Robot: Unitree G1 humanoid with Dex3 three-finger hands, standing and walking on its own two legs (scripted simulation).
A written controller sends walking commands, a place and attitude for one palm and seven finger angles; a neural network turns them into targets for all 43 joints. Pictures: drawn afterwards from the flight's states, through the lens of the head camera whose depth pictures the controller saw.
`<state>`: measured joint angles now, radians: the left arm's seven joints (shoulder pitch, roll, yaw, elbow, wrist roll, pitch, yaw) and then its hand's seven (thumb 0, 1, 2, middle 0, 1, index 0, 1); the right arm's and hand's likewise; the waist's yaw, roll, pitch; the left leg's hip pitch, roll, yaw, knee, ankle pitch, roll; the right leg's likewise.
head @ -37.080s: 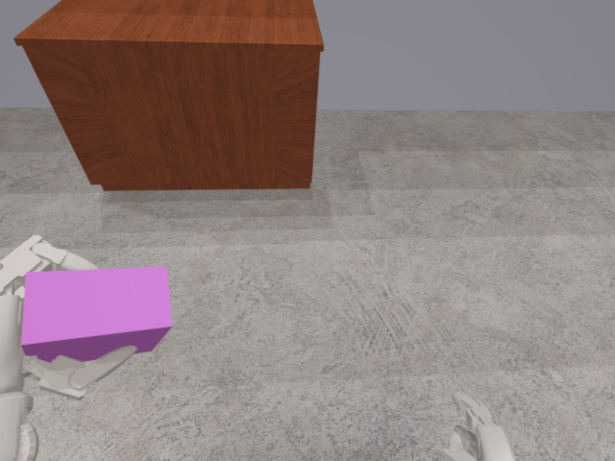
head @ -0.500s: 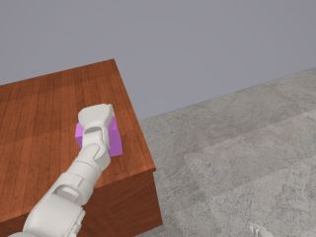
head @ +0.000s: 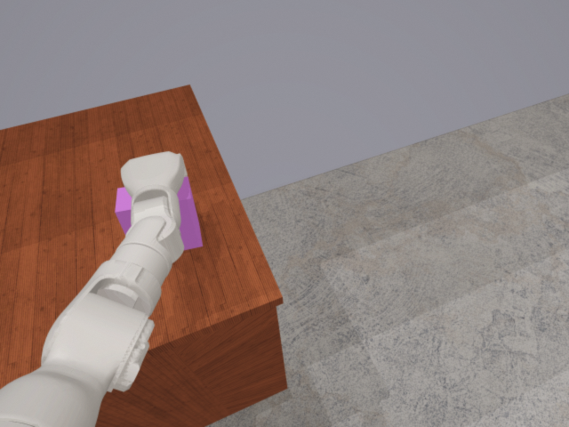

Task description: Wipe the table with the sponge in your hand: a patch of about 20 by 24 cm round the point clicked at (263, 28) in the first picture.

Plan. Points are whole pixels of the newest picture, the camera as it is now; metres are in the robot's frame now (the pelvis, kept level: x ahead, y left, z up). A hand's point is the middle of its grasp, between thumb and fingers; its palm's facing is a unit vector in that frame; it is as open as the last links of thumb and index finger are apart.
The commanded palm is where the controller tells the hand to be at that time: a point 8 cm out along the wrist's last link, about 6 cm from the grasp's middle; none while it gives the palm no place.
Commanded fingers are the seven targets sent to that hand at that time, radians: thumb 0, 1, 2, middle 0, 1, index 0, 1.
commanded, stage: wipe forward along the third lane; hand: left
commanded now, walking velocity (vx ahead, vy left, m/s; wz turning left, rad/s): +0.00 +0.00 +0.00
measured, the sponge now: (164, 226) +0.44 +0.20 +0.02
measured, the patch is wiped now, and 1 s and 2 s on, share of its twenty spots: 0.80 0.90 0.90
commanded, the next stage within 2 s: wipe back along the third lane in 0.28 s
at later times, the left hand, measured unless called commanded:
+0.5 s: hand (154, 182) +0.49 +0.21 +0.06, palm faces -0.08 -0.02 -1.00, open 10.2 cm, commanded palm +0.46 +0.21 +0.11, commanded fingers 0.00 0.10 1.30 -1.20 -1.60 -1.20 -1.60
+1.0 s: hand (157, 208) +0.44 +0.20 +0.06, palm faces -0.04 -0.04 -1.00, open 10.2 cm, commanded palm +0.40 +0.19 +0.11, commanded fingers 0.00 0.10 1.30 -1.20 -1.60 -1.20 -1.60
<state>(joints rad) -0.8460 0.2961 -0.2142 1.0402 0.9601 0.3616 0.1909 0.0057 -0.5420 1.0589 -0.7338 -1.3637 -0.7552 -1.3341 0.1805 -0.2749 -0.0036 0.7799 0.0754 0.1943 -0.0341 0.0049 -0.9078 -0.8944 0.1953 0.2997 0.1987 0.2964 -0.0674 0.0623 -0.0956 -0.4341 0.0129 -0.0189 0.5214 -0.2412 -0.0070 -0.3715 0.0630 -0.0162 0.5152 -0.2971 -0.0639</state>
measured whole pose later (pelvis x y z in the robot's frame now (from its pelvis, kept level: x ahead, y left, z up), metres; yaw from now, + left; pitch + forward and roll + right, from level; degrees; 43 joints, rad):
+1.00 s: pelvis +0.02 +0.03 +0.00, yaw +0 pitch +7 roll -1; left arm -0.75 0.18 -0.31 0.93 0.95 0.48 0.25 0.00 -0.50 1.04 -0.69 -1.40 -0.70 -1.38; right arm 0.11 -0.24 0.00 0.75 0.07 0.26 0.02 0.00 -0.91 -0.89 0.20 0.30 0.20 0.30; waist -0.02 0.05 -0.13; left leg -0.38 -0.02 -0.01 0.52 -0.27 0.03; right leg -0.29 0.03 -0.01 0.47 -0.31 -0.02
